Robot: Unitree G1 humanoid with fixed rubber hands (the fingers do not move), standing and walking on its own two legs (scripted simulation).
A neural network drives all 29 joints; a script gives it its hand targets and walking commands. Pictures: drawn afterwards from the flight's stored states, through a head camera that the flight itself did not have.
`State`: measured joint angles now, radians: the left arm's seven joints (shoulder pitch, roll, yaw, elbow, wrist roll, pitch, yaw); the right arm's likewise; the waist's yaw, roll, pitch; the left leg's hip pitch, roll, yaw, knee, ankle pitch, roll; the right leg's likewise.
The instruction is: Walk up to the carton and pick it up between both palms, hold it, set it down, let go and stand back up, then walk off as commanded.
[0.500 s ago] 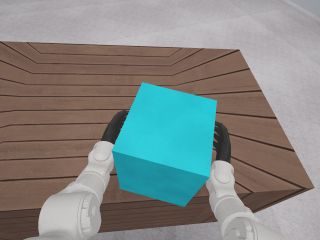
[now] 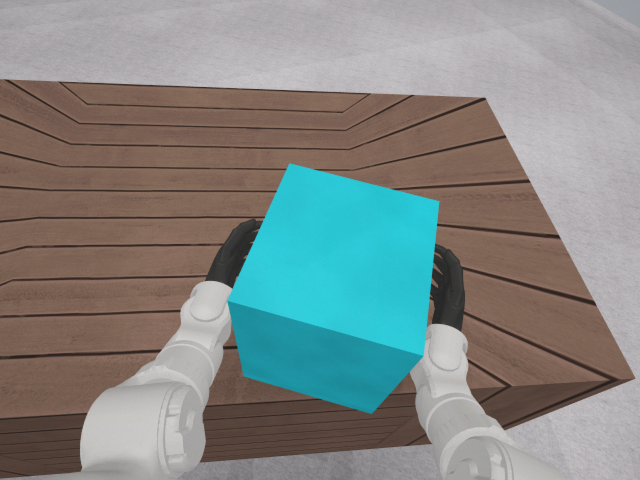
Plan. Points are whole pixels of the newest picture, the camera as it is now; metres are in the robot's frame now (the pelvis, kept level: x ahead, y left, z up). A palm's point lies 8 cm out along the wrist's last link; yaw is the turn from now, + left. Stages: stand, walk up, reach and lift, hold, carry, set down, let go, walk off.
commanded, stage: reach and lift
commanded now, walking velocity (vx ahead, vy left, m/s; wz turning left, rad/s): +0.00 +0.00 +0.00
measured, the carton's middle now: (333, 296) +0.39 -0.05 -0.03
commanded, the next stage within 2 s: none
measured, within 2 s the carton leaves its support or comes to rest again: leaves its support in 0.54 s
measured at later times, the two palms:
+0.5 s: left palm (219, 279) +0.40 +0.10 +0.01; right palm (442, 319) +0.33 -0.18 +0.01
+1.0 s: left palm (214, 268) +0.40 +0.11 +0.04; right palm (451, 296) +0.34 -0.18 +0.05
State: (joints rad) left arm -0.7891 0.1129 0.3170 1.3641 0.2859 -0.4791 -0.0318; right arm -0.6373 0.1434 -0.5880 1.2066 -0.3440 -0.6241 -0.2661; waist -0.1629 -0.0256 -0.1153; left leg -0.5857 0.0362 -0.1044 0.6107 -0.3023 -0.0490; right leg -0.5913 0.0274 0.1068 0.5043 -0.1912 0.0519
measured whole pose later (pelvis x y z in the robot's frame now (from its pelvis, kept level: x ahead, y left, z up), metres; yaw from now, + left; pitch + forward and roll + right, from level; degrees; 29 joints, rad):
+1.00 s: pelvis -0.02 +0.00 +0.00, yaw +0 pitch +15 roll -2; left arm -0.79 0.11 0.13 1.34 0.07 -0.40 0.03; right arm -0.60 0.07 -0.25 1.03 -0.05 -0.40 -0.28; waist -0.12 0.02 -0.20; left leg -0.59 0.04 -0.10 0.61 -0.28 -0.05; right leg -0.59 0.03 0.11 0.49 -0.16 0.05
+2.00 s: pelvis -0.03 -0.01 +0.01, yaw +1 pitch +2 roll -1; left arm -0.69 0.06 0.11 0.66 0.05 0.41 0.11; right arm -0.74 -0.09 -0.04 0.73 0.20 0.30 -0.26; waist -0.06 -0.01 -0.17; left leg -0.32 0.04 -0.10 0.54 -0.26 -0.05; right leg -0.34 0.02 0.11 0.46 -0.16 0.04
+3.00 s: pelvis -0.03 -0.01 +0.01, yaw +1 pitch +2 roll -1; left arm -0.69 0.06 0.13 0.53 0.05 0.52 0.12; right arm -0.83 -0.11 -0.04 0.69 0.22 0.40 -0.26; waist -0.05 0.01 -0.17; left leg -0.32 0.04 -0.10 0.53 -0.25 -0.05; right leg -0.34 0.02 0.11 0.46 -0.15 0.04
